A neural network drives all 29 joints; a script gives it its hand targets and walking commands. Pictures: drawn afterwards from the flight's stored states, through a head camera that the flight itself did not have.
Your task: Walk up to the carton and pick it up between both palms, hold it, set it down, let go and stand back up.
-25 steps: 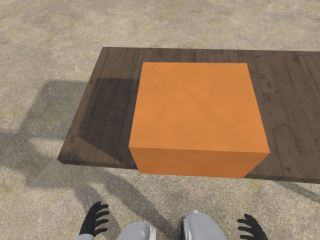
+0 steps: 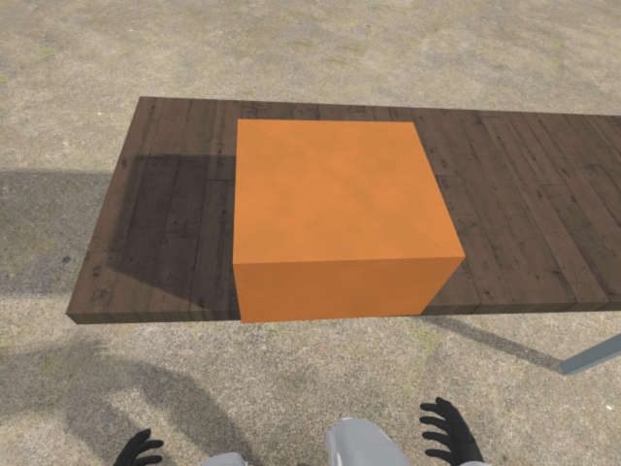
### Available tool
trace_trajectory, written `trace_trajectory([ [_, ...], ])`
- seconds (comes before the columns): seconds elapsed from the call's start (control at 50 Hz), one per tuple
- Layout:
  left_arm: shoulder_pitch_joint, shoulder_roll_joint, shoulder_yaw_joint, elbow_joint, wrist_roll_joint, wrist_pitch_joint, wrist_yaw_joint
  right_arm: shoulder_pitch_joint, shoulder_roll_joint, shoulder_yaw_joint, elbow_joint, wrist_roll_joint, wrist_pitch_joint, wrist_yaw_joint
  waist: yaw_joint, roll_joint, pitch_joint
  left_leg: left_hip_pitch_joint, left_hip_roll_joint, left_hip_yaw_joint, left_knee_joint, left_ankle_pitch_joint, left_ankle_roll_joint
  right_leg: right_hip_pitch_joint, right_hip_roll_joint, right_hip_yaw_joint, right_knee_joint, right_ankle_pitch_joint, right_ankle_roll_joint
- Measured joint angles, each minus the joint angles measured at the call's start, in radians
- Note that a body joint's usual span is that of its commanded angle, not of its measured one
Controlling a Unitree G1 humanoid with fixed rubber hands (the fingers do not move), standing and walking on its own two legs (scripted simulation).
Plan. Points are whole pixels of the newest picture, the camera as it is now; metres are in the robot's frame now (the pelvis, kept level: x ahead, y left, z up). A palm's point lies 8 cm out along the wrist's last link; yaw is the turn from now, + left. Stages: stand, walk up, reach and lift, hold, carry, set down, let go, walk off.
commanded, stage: walk up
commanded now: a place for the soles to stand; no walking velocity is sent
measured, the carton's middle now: (330, 218) +0.47 -0.04 -0.01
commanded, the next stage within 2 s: none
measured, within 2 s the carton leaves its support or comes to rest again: neither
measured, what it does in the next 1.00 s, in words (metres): steps on the spot: right foot, then left foot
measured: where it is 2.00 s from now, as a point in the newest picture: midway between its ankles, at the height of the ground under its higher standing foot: outside the picture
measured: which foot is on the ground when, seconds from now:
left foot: down 0.00-0.12, up 0.14-0.34, down 0.36-1.00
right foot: up 0.00-0.08, down 0.10-1.00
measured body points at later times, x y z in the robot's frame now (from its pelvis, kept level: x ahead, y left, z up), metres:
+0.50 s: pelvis +0.01 -0.01 +0.01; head +0.00 +0.00 +0.46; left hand +0.12 +0.20 -0.12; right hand +0.09 -0.23 -0.12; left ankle +0.02 +0.09 -0.72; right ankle +0.02 -0.13 -0.72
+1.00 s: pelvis +0.02 -0.02 +0.02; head +0.02 -0.02 +0.47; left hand +0.08 +0.20 -0.12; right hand +0.12 -0.23 -0.12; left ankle +0.02 +0.09 -0.72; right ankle +0.02 -0.13 -0.72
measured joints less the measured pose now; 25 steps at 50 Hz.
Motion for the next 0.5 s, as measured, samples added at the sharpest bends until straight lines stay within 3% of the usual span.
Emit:
trace_trajectory([
  [0.06, 0.011, -0.029, -0.017, -0.004, 0.002, -0.005, -0.017, 0.021, -0.019, -0.004, -0.001, -0.004, -0.01, 0.011, -0.011, 0.016, -0.022, 0.003, 0.015, 0.027, 0.002, -0.004, -0.01, 0.085, -0.044, -0.038, -0.227, -0.029, -0.018],
  [0.1, 0.014, -0.056, -0.024, -0.02, 0.001, -0.025, -0.026, 0.03, -0.042, -0.007, 0.005, -0.001, -0.004, 0.022, -0.015, 0.039, -0.031, -0.006, 0.034, 0.036, 0.036, -0.023, -0.022, 0.153, -0.05, -0.064, -0.403, 0.103, -0.052],
  [0.12, 0.01, -0.076, -0.026, -0.026, 0.001, -0.042, -0.028, 0.029, -0.059, -0.01, 0.018, 0.002, 0.002, 0.028, -0.02, 0.068, -0.024, -0.009, 0.055, 0.025, 0.062, -0.036, -0.03, 0.169, -0.031, -0.077, -0.434, 0.209, -0.073],
  [0.14, 0.013, -0.094, -0.03, -0.034, 0.004, -0.06, -0.028, 0.032, -0.074, -0.013, 0.033, 0.008, 0.011, 0.036, -0.025, 0.092, -0.025, -0.015, 0.067, 0.006, 0.081, -0.046, -0.035, 0.174, -0.016, -0.09, -0.432, 0.225, -0.093],
  [0.2, 0.033, -0.14, -0.037, -0.055, -0.009, -0.098, -0.021, 0.051, -0.106, -0.021, 0.066, 0.013, 0.05, 0.043, -0.017, 0.122, -0.051, -0.048, 0.019, -0.096, 0.164, -0.212, -0.043, 0.173, -0.005, -0.096, -0.424, 0.186, -0.124],
  [0.26, 0.048, -0.17, -0.04, -0.069, -0.006, -0.11, -0.003, 0.063, -0.12, -0.028, 0.091, 0.01, 0.066, 0.042, -0.008, 0.14, -0.062, -0.075, -0.014, -0.143, 0.22, -0.229, -0.046, 0.192, -0.004, -0.106, -0.455, 0.192, -0.126],
  [0.32, 0.055, -0.173, -0.037, -0.068, -0.004, -0.109, 0.0, 0.075, -0.111, -0.029, 0.106, 0.006, 0.062, 0.041, -0.002, 0.139, -0.066, -0.068, -0.022, -0.147, 0.161, -0.178, -0.043, 0.211, -0.008, -0.121, -0.482, 0.204, -0.121],
  [0.38, 0.048, -0.148, -0.035, -0.047, -0.01, -0.097, -0.01, 0.086, -0.081, -0.026, 0.107, 0.003, 0.041, 0.045, -0.007, 0.108, -0.065, -0.017, -0.039, -0.131, 0.003, 0.049, -0.017, 0.214, -0.029, -0.128, -0.464, 0.191, -0.11],
  [0.42, 0.043, -0.124, -0.033, -0.024, -0.017, -0.086, -0.019, 0.098, -0.055, -0.019, 0.107, 0.004, 0.026, 0.048, -0.005, 0.073, -0.07, -0.003, -0.06, -0.121, -0.011, 0.055, -0.005, 0.218, -0.049, -0.119, -0.457, 0.183, -0.103],
  [0.5, 0.053, -0.102, -0.035, 0.001, -0.014, -0.088, -0.024, 0.109, -0.03, -0.022, 0.119, 0.024, 0.021, 0.048, 0.002, 0.064, -0.08, 0.028, -0.063, -0.134, -0.062, 0.051, -0.004, 0.263, -0.049, -0.132, -0.531, 0.213, -0.102],
])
